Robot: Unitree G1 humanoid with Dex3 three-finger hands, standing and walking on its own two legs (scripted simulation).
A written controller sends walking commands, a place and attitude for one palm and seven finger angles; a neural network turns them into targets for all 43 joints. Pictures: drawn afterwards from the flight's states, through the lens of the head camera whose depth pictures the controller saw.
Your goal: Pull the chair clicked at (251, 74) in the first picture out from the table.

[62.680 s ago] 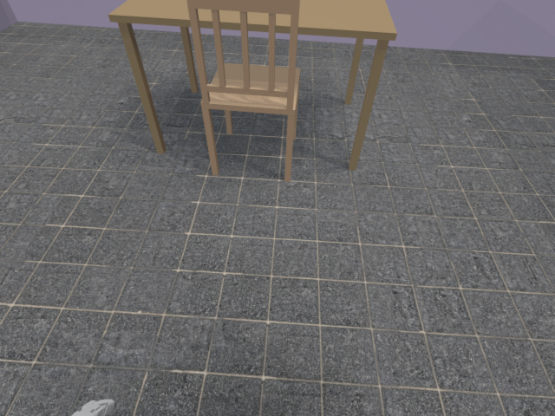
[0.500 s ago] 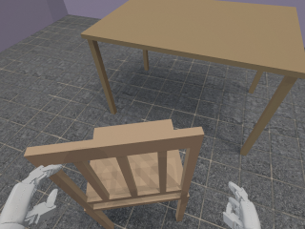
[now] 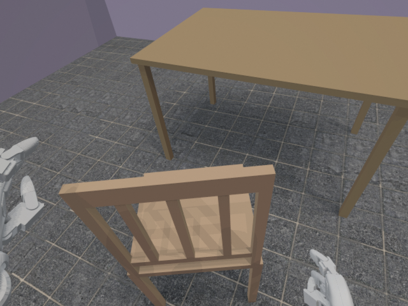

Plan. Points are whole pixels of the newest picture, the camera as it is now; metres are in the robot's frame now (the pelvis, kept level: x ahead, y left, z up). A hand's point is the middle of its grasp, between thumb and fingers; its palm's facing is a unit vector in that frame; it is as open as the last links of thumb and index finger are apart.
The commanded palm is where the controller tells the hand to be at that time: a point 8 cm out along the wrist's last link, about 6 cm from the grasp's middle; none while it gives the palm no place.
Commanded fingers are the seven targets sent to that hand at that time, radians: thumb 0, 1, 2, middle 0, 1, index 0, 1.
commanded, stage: step back with the hand held close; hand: left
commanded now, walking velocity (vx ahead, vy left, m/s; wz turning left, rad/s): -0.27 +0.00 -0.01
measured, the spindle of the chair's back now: (182, 230) +0.31 +0.13 -0.09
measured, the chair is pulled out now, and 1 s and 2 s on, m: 0.57 0.57 0.57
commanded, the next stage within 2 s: stop stepping back and stand still in 1.00 s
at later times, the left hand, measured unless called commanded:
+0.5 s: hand out of the picture +0.12 +0.30 +0.19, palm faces +0.45 -0.69 -0.57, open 7.4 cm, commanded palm +0.07 +0.32 +0.18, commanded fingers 0.00 0.90 0.90 -0.20 -0.30 -0.20 -0.30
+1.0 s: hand out of the picture +0.06 +0.29 +0.18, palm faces +0.38 -0.70 -0.60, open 7.4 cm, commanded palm -0.01 +0.32 +0.18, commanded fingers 0.00 0.90 0.90 -0.20 -0.30 -0.20 -0.30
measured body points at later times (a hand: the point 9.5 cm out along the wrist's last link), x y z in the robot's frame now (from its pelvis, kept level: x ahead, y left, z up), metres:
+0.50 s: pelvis -0.08 +0.02 -0.01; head -0.06 +0.02 +0.44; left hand +0.09 +0.33 +0.22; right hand +0.09 -0.21 -0.10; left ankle -0.01 +0.16 -0.73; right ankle -0.03 -0.11 -0.73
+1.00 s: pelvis -0.17 +0.03 +0.00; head -0.09 +0.02 +0.44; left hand +0.03 +0.33 +0.21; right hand +0.02 -0.20 -0.10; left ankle -0.07 +0.15 -0.73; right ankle -0.25 -0.12 -0.73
